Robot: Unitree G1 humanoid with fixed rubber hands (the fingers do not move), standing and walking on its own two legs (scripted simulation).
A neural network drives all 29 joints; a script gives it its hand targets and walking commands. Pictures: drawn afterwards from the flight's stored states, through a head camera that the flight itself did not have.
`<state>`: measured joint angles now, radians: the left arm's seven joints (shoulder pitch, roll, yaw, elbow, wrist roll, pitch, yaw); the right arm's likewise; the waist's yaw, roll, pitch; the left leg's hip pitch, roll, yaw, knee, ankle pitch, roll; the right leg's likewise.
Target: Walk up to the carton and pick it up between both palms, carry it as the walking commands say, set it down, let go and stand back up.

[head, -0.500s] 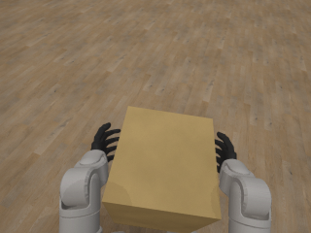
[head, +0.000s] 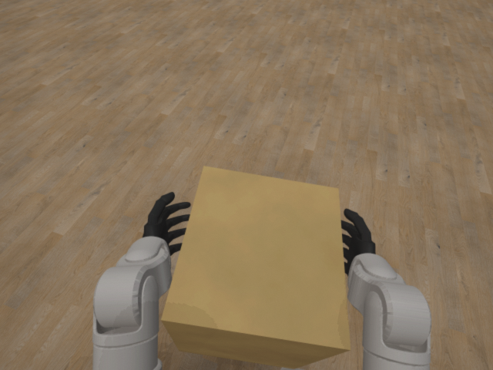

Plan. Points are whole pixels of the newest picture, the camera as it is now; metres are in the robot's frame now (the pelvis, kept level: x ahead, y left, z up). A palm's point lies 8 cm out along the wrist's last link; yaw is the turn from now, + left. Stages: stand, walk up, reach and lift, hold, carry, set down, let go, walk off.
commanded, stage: carry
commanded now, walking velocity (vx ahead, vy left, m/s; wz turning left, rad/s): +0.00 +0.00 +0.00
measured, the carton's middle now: (252, 276) +0.26 +0.00 +0.02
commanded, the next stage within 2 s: hold in 1.30 s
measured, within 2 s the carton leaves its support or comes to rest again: neither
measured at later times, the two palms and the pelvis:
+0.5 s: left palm (142, 274) +0.22 +0.14 +0.12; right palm (373, 285) +0.21 -0.15 +0.12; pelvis -0.04 +0.00 +0.01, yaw +1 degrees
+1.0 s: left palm (149, 266) +0.23 +0.14 +0.11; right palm (371, 277) +0.22 -0.15 +0.11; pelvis -0.03 -0.01 +0.01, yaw +1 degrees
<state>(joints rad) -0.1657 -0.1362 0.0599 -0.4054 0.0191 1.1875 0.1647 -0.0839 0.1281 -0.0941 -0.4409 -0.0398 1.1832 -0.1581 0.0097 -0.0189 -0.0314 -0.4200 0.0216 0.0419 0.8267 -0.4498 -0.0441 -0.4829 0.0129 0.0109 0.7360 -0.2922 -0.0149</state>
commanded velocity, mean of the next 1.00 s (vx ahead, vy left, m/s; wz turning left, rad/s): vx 0.00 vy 0.00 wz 0.00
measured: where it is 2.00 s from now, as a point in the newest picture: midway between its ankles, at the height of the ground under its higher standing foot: outside the picture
